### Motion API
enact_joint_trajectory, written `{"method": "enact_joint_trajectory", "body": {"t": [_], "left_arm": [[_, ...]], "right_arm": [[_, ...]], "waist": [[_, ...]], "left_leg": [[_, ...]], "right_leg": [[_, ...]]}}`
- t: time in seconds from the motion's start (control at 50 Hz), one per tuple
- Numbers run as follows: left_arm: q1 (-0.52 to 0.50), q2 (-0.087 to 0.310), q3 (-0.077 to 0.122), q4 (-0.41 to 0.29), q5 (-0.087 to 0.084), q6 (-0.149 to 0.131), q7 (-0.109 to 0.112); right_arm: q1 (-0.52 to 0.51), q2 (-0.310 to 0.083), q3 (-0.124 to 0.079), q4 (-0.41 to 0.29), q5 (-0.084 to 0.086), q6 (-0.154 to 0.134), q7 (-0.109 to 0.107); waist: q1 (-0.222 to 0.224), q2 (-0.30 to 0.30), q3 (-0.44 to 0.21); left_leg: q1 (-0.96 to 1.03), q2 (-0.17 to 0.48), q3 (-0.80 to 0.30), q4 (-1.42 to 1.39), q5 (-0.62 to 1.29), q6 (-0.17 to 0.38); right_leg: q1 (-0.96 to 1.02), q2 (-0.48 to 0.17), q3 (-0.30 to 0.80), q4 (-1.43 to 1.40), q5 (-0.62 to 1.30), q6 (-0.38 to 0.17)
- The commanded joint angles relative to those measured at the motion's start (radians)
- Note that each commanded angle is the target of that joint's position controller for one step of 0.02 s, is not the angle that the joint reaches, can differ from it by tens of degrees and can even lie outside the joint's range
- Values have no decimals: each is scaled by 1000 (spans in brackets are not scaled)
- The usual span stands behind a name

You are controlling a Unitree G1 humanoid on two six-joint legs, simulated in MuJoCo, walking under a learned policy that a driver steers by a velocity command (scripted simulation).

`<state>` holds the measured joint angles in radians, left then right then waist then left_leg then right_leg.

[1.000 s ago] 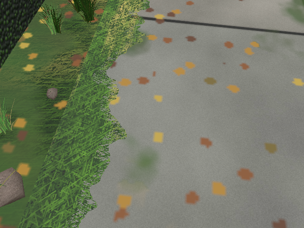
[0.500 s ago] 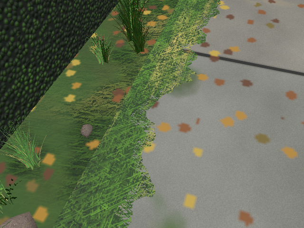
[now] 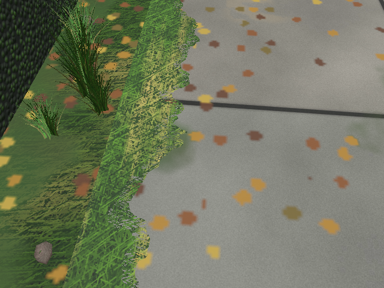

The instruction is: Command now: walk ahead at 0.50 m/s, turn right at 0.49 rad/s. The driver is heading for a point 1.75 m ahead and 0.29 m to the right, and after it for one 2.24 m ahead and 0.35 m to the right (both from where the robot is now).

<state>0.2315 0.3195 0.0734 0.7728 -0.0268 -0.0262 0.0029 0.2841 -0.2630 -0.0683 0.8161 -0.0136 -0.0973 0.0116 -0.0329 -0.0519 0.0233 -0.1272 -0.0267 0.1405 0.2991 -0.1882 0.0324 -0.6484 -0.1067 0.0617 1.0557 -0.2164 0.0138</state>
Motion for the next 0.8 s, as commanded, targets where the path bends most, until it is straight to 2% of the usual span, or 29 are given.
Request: {"method": "enact_joint_trajectory", "body": {"t": [0.02, 0.06, 0.12, 0.18, 0.22, 0.24, 0.26, 0.28, 0.3, 0.32, 0.34, 0.36, 0.38, 0.4, 0.46, 0.5, 0.56, 0.6, 0.64, 0.7, 0.72, 0.74, 0.76, 0.78, 0.8], "left_arm": [[4, 13, -1, -65, 4, -4, -12], [-67, 1, -8, -87, 5, -11, -28], [-165, -1, -14, -131, 5, -11, -45], [-207, 20, -7, -171, 6, -7, -59], [-153, 55, 12, -176, 9, -1, -61], [-47, 87, 33, -153, 6, 2, -59], [123, 146, 68, -107, 3, 7, -46], [235, 254, 101, -83, -1, 17, -22], [174, 304, 96, -122, -1, 1, -28], [175, 203, 66, -133, 4, -15, -37], [148, 162, 53, -126, 10, -28, -38], [87, 138, 45, -130, 8, -33, -37], [31, 103, 34, -142, 14, -34, -32], [3, 98, 29, -159, 26, -36, -28], [8, 115, 35, -157, 19, -42, -13], [34, 124, 36, -142, 16, -42, 0], [77, 115, 31, -114, 14, -40, 7], [114, 124, 31, -89, 12, -41, 6], [143, 123, 31, -68, 9, -39, 5], [162, 128, 34, -44, 11, -29, 8], [158, 131, 36, -41, 12, -24, 9], [139, 131, 35, -42, 11, -20, 10], [129, 110, 26, -47, 15, -18, 10], [123, 73, 8, -70, 30, -17, 12], [266, -5, -14, -75, 10, -32, 9]], "right_arm": [[-83, -138, -32, -60, -1, -20, -11], [-69, -158, -37, -49, 4, -13, -17], [-18, -185, -46, -23, 17, 2, -20], [4, -210, -56, -4, 34, 24, -22], [-10, -241, -64, -7, 42, 39, -27], [-22, -248, -65, -10, 46, 49, -30], [-26, -229, -56, -16, 44, 52, -33], [12, -152, -30, -48, 10, 43, -34], [46, -66, 6, -95, 2, 8, -22], [-65, -164, -15, -107, 38, -23, -7], [-119, -172, -15, -127, 60, -40, 0], [-121, -157, -13, -118, 41, -47, -8], [-114, -166, -21, -107, 15, -42, -15], [-96, -170, -24, -105, 10, -30, -13], [-99, -136, -19, -108, -2, -3, -14], [-160, -109, -7, -123, -2, 3, -12], [-256, -78, 10, -139, 5, -3, 0], [-309, -84, 11, -153, 15, -10, 10], [-345, -103, 8, -168, 20, -16, 17], [-338, -126, 0, -177, 17, -26, 26], [-313, -134, -3, -172, 18, -29, 27], [-249, -148, -12, -157, 17, -32, 24], [-132, -180, -29, -123, 12, -34, 19], [35, -231, -42, -101, 0, -35, 14], [133, -303, -65, -63, -1, -24, 18]], "waist": [[31, 104, 15], [4, 94, 31], [-32, 81, 60], [-27, 94, 65], [21, 130, 6], [86, 131, -55], [173, 105, -142], [181, -74, -228], [90, -222, -357], [158, -80, -341], [145, -53, -213], [95, 37, -136], [59, 40, -96], [31, 1, -85], [15, 20, -67], [36, 13, -42], [85, -17, -26], [112, -26, -5], [125, -27, 15], [111, -45, 25], [95, -58, 21], [55, -63, -8], [-1, -43, -93], [-71, 36, -246], [-27, 332, -367]], "left_leg": [[2, 277, -108, -176, 244, 155], [13, 268, -48, -179, 256, 141], [93, 294, -6, -166, 265, 129], [198, 322, 25, -93, 398, 103], [230, 319, 57, 53, 726, 79], [211, 299, 79, 211, 844, 61], [99, 257, 104, 439, 794, 25], [-234, 178, 113, 791, 325, -33], [-560, -26, -91, 1069, -407, -71], [-669, 30, -239, 1111, -369, -47], [-703, 69, -225, 1060, -284, -20], [-653, 112, -225, 961, -210, -16], [-587, 139, -224, 881, -162, -21], [-522, 149, -231, 853, -136, -30], [-479, 135, -205, 723, -70, -75], [-492, 125, -191, 580, 60, -97], [-415, 92, -176, 360, 273, -99], [-392, 78, -174, 294, 332, -89], [-422, 76, -186, 245, 306, -67], [-436, 68, -186, 198, 192, -24], [-406, 60, -174, 189, 148, -8], [-315, 38, -148, 160, 133, 15], [-139, 37, -141, 153, 162, 47], [137, 182, -302, 187, 179, 116], [482, 388, -748, 106, -43, 279]], "right_leg": [[-35, -37, 29, -124, 158, 4], [-8, -25, -11, -245, 243, -7], [-17, -11, -53, -354, 247, -31], [-18, 16, -92, -410, 145, -71], [102, 83, -153, -413, 38, -111], [243, 131, -181, -436, 22, -139], [500, 171, -170, -492, 78, -179], [820, -19, 160, -523, 53, -271], [1026, -221, 738, -705, -136, -452], [1021, -219, 713, -774, -171, -402], [905, -187, 567, -772, -111, -361], [758, -140, 456, -769, -6, -324], [647, -109, 375, -784, 96, -305], [565, -95, 353, -801, 179, -311], [461, -55, 261, -832, 299, -313], [442, -32, 198, -841, 319, -290], [415, 8, 137, -843, 224, -240], [430, -14, 158, -845, 160, -233], [500, -47, 191, -814, 150, -232], [610, -99, 241, -755, 225, -217], [632, -105, 247, -729, 290, -207], [636, -86, 231, -665, 424, -191], [612, -31, 187, -523, 544, -166], [470, 33, 134, -256, 397, -128], [84, 198, 48, 103, -155, -44]]}}
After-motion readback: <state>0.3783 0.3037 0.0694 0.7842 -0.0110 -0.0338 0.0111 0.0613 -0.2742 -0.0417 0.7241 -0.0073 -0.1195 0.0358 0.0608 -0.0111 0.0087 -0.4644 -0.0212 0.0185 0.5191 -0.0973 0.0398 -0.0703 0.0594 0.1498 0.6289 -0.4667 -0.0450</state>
